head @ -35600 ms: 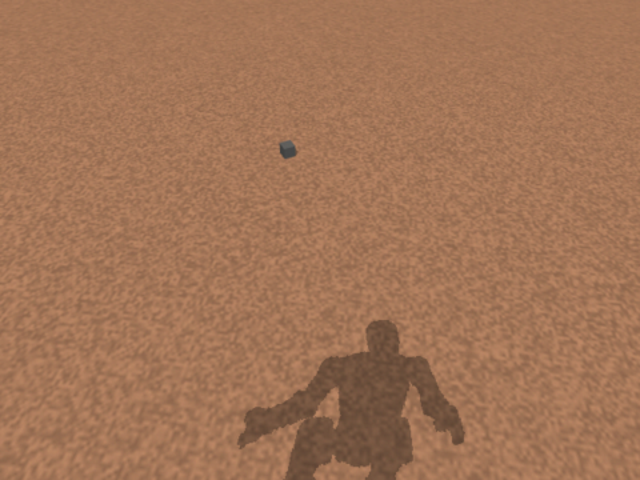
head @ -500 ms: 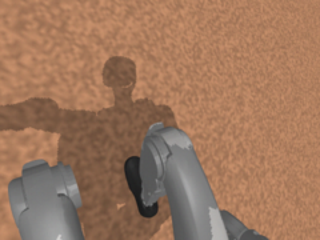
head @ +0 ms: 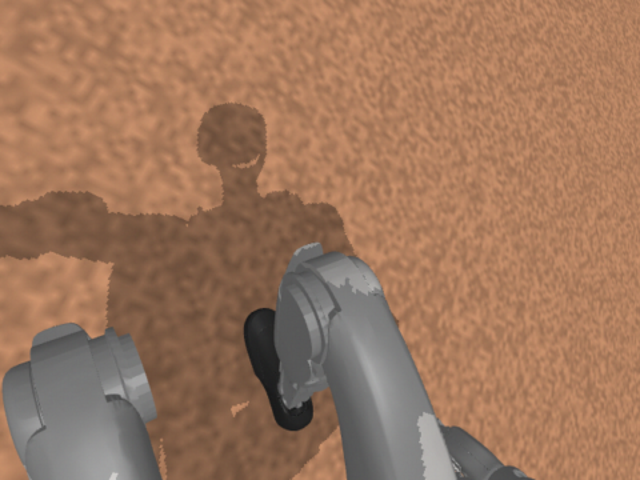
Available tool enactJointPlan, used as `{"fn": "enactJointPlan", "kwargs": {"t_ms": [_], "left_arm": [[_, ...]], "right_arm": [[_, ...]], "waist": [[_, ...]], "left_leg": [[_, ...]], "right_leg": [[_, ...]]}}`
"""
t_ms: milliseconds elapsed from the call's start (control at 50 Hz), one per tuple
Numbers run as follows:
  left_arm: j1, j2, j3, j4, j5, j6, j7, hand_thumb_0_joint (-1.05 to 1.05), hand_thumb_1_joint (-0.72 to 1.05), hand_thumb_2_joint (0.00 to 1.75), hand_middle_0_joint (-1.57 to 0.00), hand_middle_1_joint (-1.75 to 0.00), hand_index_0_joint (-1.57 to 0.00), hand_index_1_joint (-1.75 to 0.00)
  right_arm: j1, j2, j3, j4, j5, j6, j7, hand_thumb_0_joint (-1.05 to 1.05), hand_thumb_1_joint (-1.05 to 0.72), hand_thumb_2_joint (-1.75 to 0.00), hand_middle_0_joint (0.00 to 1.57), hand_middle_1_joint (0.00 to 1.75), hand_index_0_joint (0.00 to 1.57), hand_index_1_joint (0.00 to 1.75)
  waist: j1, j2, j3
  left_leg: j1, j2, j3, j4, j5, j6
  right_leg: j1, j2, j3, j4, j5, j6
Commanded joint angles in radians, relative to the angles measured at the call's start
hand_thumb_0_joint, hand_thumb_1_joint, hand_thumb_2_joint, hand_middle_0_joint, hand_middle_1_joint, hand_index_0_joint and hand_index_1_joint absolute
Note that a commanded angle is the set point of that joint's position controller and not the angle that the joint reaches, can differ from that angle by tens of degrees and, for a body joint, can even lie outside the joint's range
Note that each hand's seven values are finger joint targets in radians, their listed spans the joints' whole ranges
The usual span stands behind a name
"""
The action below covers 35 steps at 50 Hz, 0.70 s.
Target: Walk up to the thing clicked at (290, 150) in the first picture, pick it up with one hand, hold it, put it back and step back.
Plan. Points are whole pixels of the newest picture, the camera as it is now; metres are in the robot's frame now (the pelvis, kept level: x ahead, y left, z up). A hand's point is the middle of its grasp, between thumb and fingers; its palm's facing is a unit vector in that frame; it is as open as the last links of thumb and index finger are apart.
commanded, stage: open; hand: left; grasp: from above
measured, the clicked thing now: out of the picture +0.43 +0.31 -0.28
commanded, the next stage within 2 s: withdraw in 0.14 s
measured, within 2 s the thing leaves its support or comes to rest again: neither
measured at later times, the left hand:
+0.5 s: hand out of the picture +0.45 +0.32 -0.21, palm faces -0.34 -0.08 -0.94, open 12.4 cm
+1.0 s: hand out of the picture +0.41 +0.31 -0.07, palm faces -0.58 -0.15 -0.80, open 11.2 cm
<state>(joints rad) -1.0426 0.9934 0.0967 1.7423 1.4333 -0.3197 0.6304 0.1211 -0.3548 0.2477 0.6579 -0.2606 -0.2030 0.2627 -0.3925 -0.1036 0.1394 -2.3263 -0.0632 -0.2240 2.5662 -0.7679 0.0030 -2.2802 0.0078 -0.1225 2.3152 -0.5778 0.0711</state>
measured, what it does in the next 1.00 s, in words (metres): rises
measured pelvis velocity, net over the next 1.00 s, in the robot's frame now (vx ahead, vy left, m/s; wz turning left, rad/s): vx -0.01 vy -0.02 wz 0.15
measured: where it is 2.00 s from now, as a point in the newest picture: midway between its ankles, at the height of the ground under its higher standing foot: (213, 443)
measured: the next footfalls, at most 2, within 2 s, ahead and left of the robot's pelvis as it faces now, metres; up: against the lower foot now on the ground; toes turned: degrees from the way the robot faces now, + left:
none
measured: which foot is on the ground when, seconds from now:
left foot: down 0.00-1.00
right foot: down 0.00-1.00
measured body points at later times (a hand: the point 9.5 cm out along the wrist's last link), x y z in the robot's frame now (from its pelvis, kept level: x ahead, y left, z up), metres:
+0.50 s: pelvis +0.00 +0.00 +0.00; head +0.25 +0.13 +0.35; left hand +0.46 +0.32 -0.16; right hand +0.06 -0.27 -0.05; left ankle +0.05 +0.11 -0.27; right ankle +0.14 -0.13 -0.27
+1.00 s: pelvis -0.01 -0.02 +0.08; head +0.22 +0.06 +0.46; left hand +0.44 +0.31 -0.02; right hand +0.10 -0.30 -0.02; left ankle +0.05 +0.11 -0.27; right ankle +0.14 -0.13 -0.27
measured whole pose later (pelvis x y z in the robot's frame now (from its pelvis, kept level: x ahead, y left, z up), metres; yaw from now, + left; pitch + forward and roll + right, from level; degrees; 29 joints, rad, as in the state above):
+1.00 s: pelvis -0.01 -0.02 +0.08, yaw +9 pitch +35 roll -6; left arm -0.97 0.70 0.00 1.33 1.15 -0.25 0.11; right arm 0.16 -0.36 0.06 0.64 -0.09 0.02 0.11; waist -0.22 0.03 -0.06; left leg -2.15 -0.06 -0.10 2.23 -0.69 -0.01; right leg -2.15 -0.03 -0.02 2.10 -0.56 0.05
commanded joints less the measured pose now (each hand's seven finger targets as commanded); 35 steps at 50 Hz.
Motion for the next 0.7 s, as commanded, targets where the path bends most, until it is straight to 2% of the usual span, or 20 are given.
{"fn": "enactJointPlan", "kwargs": {"t_ms": [0,80,100,140,200,220,280,320,360,400,420,440,480,500,520,540,580,620,640,680], "left_arm": [[-0.247,0.204,0.021,-0.116,-0.014,-0.008,0.027,0.00,-0.21,0.81,-0.32,-0.75,-0.31,-0.76],[-0.239,0.194,0.016,-0.116,-0.015,-0.007,0.019,0.00,-0.18,0.80,-0.33,-0.74,-0.32,-0.76],[-0.255,0.228,0.039,-0.158,-0.012,-0.011,0.025,0.00,-0.18,0.79,-0.33,-0.75,-0.32,-0.76],[-0.245,0.200,0.022,-0.126,-0.015,-0.010,0.018,0.00,-0.16,0.77,-0.34,-0.74,-0.33,-0.74],[-0.230,0.202,0.025,-0.118,-0.006,-0.010,0.018,0.00,-0.16,0.77,-0.33,-0.74,-0.33,-0.75],[-0.235,0.200,0.016,-0.121,-0.012,-0.010,0.014,0.00,-0.15,0.75,-0.32,-0.76,-0.33,-0.75],[-0.233,0.222,0.039,-0.156,-0.015,-0.011,0.009,0.00,-0.23,0.76,-0.32,-0.77,-0.33,-0.75],[-0.234,0.259,0.083,-0.231,-0.015,-0.008,0.020,0.00,-0.21,0.75,-0.34,-0.75,-0.35,-0.74],[-0.199,0.278,0.134,-0.339,-0.030,0.005,0.031,0.00,-0.22,0.75,-0.35,-0.73,-0.35,-0.73],[-0.200,0.202,0.111,-0.438,-0.056,0.024,0.033,0.00,-0.21,0.74,-0.35,-0.72,-0.35,-0.72],[-0.231,0.156,0.083,-0.521,-0.081,0.037,0.035,0.00,-0.21,0.75,-0.35,-0.72,-0.35,-0.72],[-0.225,0.138,0.091,-0.539,-0.097,0.058,0.037,0.00,-0.22,0.75,-0.35,-0.72,-0.35,-0.73],[-0.196,0.113,0.100,-0.577,-0.138,0.107,0.038,0.00,-0.23,0.77,-0.33,-0.74,-0.32,-0.74],[-0.200,0.081,0.085,-0.570,-0.153,0.135,0.029,0.00,-0.22,0.77,-0.34,-0.73,-0.33,-0.73],[-0.198,0.064,0.070,-0.630,-0.167,0.165,0.019,0.00,-0.21,0.76,-0.35,-0.73,-0.34,-0.73],[-0.203,0.024,0.050,-0.590,-0.185,0.200,-0.001,0.00,-0.20,0.76,-0.37,-0.71,-0.35,-0.72],[-0.183,-0.102,-0.026,-0.522,-0.228,0.261,-0.056,0.00,-0.16,0.74,-0.40,-0.70,-0.39,-0.71],[-0.176,-0.152,-0.059,-0.497,-0.276,0.306,-0.126,0.00,-0.14,0.73,-0.41,-0.70,-0.40,-0.71],[-0.201,-0.171,-0.070,-0.527,-0.309,0.318,-0.169,0.00,-0.13,0.72,-0.42,-0.69,-0.41,-0.70],[-0.222,-0.240,-0.124,-0.519,-0.348,0.323,-0.270,0.00,-0.11,0.71,-0.45,-0.67,-0.44,-0.69]], "right_arm": [[0.196,-0.338,-0.110,0.003,0.007,-0.002,-0.007,0.00,-0.89,-0.90,0.20,0.30,0.20,0.30],[0.190,-0.335,-0.105,-0.003,0.007,-0.004,-0.006,0.00,-0.89,-0.90,0.20,0.30,0.20,0.30],[0.202,-0.342,-0.114,-0.001,0.009,0.000,-0.008,0.00,-0.89,-0.90,0.20,0.30,0.20,0.30],[0.190,-0.332,-0.107,-0.002,0.009,0.000,-0.007,0.00,-0.89,-0.90,0.20,0.30,0.20,0.30],[0.205,-0.335,-0.098,-0.011,0.001,0.002,-0.003,0.00,-0.89,-0.90,0.20,0.30,0.20,0.30],[0.192,-0.324,-0.095,-0.007,0.009,-0.001,-0.003,0.00,-0.89,-0.90,0.20,0.30,0.20,0.30],[0.203,-0.340,-0.116,-0.007,0.009,-0.003,-0.005,0.00,-0.90,-0.90,0.20,0.30,0.20,0.30],[0.211,-0.340,-0.131,-0.009,0.010,-0.001,-0.003,0.00,-0.90,-0.90,0.20,0.30,0.20,0.30],[0.219,-0.342,-0.166,-0.011,0.016,0.003,-0.003,0.00,-0.91,-0.91,0.20,0.30,0.20,0.30],[0.217,-0.315,-0.191,-0.019,0.028,-0.002,0.011,0.00,-0.90,-0.90,0.20,0.30,0.20,0.30],[0.202,-0.290,-0.202,0.003,0.044,0.000,0.017,0.00,-0.90,-0.90,0.20,0.30,0.20,0.30],[0.211,-0.281,-0.217,0.012,0.052,0.000,0.024,0.00,-0.90,-0.90,0.20,0.30,0.20,0.30],[0.219,-0.282,-0.250,0.026,0.077,0.011,0.033,0.00,-0.90,-0.90,0.20,0.30,0.20,0.30],[0.225,-0.280,-0.266,0.034,0.090,0.019,0.038,0.00,-0.90,-0.90,0.20,0.30,0.20,0.30],[0.226,-0.272,-0.274,0.033,0.111,0.036,0.035,0.00,-0.90,-0.91,0.20,0.30,0.20,0.30],[0.234,-0.270,-0.287,0.044,0.126,0.051,0.031,0.00,-0.90,-0.91,0.20,0.30,0.20,0.30],[0.249,-0.249,-0.297,0.069,0.145,0.082,0.021,0.00,-0.90,-0.91,0.20,0.30,0.20,0.30],[0.263,-0.243,-0.309,0.071,0.162,0.110,0.000,0.00,-0.90,-0.91,0.20,0.30,0.20,0.30],[0.265,-0.241,-0.319,0.069,0.169,0.122,-0.009,0.00,-0.90,-0.91,0.20,0.30,0.20,0.30],[0.269,-0.229,-0.322,0.065,0.182,0.142,-0.028,0.00,-0.91,-0.91,0.20,0.30,0.20,0.30]], "waist": [[-0.049,0.519,-0.629],[-0.055,0.503,-0.612],[-0.037,0.541,-0.650],[-0.045,0.525,-0.629],[-0.059,0.508,-0.622],[-0.053,0.493,-0.613],[-0.040,0.533,-0.637],[-0.007,0.590,-0.691],[0.034,0.654,-0.797],[0.038,0.692,-0.857],[0.074,0.731,-0.897],[0.077,0.740,-0.925],[0.114,0.737,-0.948],[0.115,0.712,-0.945],[0.148,0.722,-0.995],[0.136,0.678,-0.980],[0.126,0.589,-0.914],[0.117,0.490,-0.849],[0.116,0.450,-0.854],[0.093,0.377,-0.833]], "left_leg": [[0.489,0.044,0.082,-0.322,0.278,-0.008],[0.479,0.044,0.079,-0.320,0.273,-0.008],[0.512,0.045,0.074,-0.336,0.297,-0.014],[0.503,0.049,0.071,-0.323,0.287,-0.014],[0.493,0.046,0.078,-0.307,0.319,-0.011],[0.465,0.043,0.090,-0.301,0.287,-0.004],[0.509,0.045,0.084,-0.315,0.294,-0.013],[0.552,0.044,0.078,-0.340,0.304,-0.022],[0.607,0.040,0.091,-0.349,0.343,-0.029],[0.647,0.043,0.111,-0.361,0.346,-0.031],[0.664,0.040,0.119,-0.386,0.345,-0.033],[0.682,0.040,0.125,-0.393,0.339,-0.032],[0.676,0.037,0.137,-0.430,0.338,-0.031],[0.657,0.037,0.137,-0.450,0.321,-0.027],[0.666,0.036,0.153,-0.472,0.332,-0.019],[0.657,0.036,0.152,-0.487,0.320,-0.017],[0.627,0.032,0.157,-0.527,0.293,-0.008],[0.589,0.028,0.149,-0.565,0.254,0.004],[0.577,0.028,0.141,-0.573,0.234,0.008],[0.562,0.026,0.141,-0.581,0.219,0.017]], "right_leg": [[0.358,0.030,-0.127,-0.126,0.188,-0.091],[0.349,0.029,-0.129,-0.126,0.181,-0.089],[0.352,0.028,-0.130,-0.125,0.194,-0.092],[0.341,0.028,-0.129,-0.120,0.187,-0.092],[0.359,0.029,-0.131,-0.122,0.213,-0.089],[0.376,0.032,-0.123,-0.127,0.195,-0.088],[0.353,0.027,-0.125,-0.122,0.192,-0.091],[0.351,0.021,-0.124,-0.116,0.192,-0.097],[0.365,0.021,-0.117,-0.113,0.217,-0.106],[0.369,0.024,-0.103,-0.109,0.232,-0.107],[0.348,0.024,-0.098,-0.112,0.235,-0.111],[0.339,0.024,-0.095,-0.120,0.234,-0.111],[0.323,0.017,-0.081,-0.146,0.236,-0.111],[0.298,0.013,-0.075,-0.155,0.221,-0.115],[0.320,0.019,-0.060,-0.185,0.230,-0.119],[0.306,0.013,-0.052,-0.196,0.220,-0.118],[0.313,0.019,-0.041,-0.243,0.192,-0.119],[0.327,0.019,-0.028,-0.285,0.159,-0.120],[0.330,0.013,-0.018,-0.297,0.146,-0.120],[0.377,0.012,-0.002,-0.325,0.136,-0.119]]}}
